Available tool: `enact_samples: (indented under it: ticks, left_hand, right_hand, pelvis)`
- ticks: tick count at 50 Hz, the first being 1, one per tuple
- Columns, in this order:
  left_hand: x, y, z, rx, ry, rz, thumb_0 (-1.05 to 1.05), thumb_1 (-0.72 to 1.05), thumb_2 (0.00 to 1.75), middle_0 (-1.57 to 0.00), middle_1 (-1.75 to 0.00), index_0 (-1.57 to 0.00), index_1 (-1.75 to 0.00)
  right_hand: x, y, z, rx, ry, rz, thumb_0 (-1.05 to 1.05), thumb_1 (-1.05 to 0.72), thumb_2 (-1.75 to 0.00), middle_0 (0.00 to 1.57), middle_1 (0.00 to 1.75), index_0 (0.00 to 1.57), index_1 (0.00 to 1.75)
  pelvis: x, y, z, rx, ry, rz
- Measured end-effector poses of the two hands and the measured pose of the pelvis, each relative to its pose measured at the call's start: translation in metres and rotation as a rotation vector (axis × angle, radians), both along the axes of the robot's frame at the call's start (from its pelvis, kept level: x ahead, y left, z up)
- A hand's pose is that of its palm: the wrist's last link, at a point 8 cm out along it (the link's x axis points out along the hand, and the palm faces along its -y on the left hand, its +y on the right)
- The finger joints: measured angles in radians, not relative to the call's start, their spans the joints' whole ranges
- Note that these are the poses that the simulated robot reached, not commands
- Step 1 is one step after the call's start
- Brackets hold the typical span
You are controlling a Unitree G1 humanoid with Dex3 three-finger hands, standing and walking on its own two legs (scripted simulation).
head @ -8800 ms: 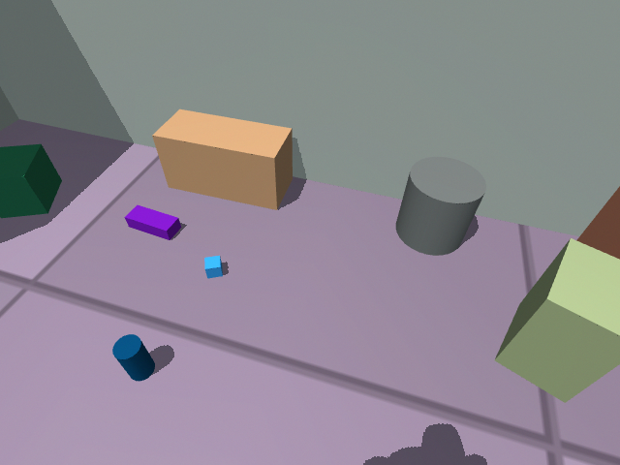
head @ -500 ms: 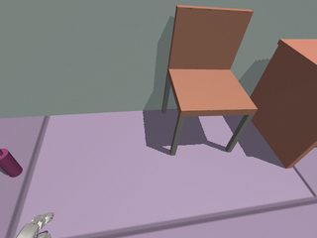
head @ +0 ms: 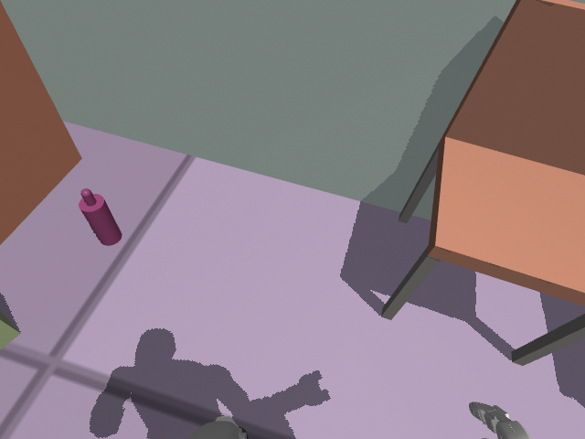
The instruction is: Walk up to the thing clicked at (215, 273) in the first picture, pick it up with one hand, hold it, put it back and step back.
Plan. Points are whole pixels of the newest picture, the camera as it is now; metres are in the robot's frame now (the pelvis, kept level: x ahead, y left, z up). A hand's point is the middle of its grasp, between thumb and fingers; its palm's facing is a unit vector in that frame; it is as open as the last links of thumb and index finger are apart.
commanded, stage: walk up
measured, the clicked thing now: out of the picture -0.76 +1.29 -0.72
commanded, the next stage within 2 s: none
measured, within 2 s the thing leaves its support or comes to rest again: neither
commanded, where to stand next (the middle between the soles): +0.00 +0.04 m, yaw +111 degrees
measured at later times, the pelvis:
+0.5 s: pelvis -0.02 -0.08 +0.02, yaw +29 degrees
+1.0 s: pelvis -0.05 -0.02 +0.02, yaw +58 degrees
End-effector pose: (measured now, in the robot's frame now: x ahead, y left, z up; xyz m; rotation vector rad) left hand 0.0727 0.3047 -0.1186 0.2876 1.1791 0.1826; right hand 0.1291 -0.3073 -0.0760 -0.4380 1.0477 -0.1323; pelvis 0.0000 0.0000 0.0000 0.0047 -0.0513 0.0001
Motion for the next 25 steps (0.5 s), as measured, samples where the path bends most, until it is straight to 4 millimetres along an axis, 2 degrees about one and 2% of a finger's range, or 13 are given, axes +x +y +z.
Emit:
enact_samples:
  ticks: [2, 6, 9, 11, 13, 16, 21, 25]
  left_hand:
    - [0.007, -0.006, -0.004, -0.01, -0.015, 0.034, 0.01, 0.9, 0.9, -0.2, -0.3, -0.2, -0.3]
    - [0.016, -0.021, 0.008, -0.015, -0.069, 0.065, 0.01, 0.9, 0.9, -0.2, -0.3, -0.2, -0.3]
    - [0.011, -0.028, 0.02, 0.012, -0.106, 0.097, 0.01, 0.9, 0.9, -0.2, -0.3, -0.2, -0.3]
    - [0.001, -0.03, 0.028, 0.047, -0.127, 0.131, 0.01, 0.9, 0.9, -0.2, -0.3, -0.2, -0.3]
    - [-0.016, -0.032, 0.035, 0.093, -0.146, 0.171, 0.01, 0.9, 0.9, -0.2, -0.3, -0.2, -0.3]
    - [-0.052, -0.035, 0.05, 0.153, -0.13, 0.228, 0.01, 0.9, 0.9, -0.2, -0.3, -0.2, -0.3]
    - [-0.112, -0.035, 0.075, 0.233, -0.093, 0.355, 0.01, 0.9, 0.9, -0.2, -0.3, -0.2, -0.3]
    - [-0.159, -0.038, 0.083, 0.256, -0.095, 0.441, 0.01, 0.9, 0.9, -0.2, -0.3, -0.2, -0.3]
  right_hand:
    - [0.017, 0.003, -0.002, 0.002, -0.01, 0.029, 0.01, -0.91, -0.9, 0.2, 0.3, 0.21, 0.3]
    - [0.044, 0.009, 0.001, 0.026, -0.026, 0.085, 0.01, -0.91, -0.9, 0.2, 0.3, 0.21, 0.3]
    - [0.061, 0.013, -0.001, 0.059, -0.05, 0.145, 0.01, -0.91, -0.9, 0.2, 0.3, 0.21, 0.3]
    - [0.071, 0.013, -0.004, 0.085, -0.063, 0.191, 0.01, -0.91, -0.9, 0.2, 0.3, 0.21, 0.3]
    - [0.08, 0.013, -0.01, 0.111, -0.073, 0.234, 0.01, -0.91, -0.9, 0.2, 0.3, 0.21, 0.3]
    - [0.085, 0.015, -0.011, 0.128, -0.054, 0.282, 0.01, -0.91, -0.9, 0.2, 0.3, 0.21, 0.3]
    - [0.084, 0.012, -0.006, 0.14, 0.019, 0.395, 0.01, -0.91, -0.9, 0.2, 0.3, 0.21, 0.3]
    - [0.078, 0.008, -0.01, 0.112, 0.092, 0.459, 0.01, -0.91, -0.9, 0.2, 0.3, 0.21, 0.3]
  pelvis:
    - [0.001, -0.004, -0.002, 0.001, -0.005, 0.042]
    - [0.001, -0.015, 0.005, 0.0, 0.004, 0.113]
    - [-0.001, -0.027, 0.007, -0.004, 0.011, 0.172]
    - [-0.004, -0.037, 0.006, -0.003, 0.015, 0.212]
    - [-0.007, -0.048, 0.002, -0.006, 0.015, 0.245]
    - [-0.009, -0.062, 0.008, 0.001, 0.012, 0.313]
    - [-0.015, -0.074, 0.022, 0.022, 0.025, 0.422]
    - [-0.023, -0.077, 0.023, 0.016, 0.014, 0.508]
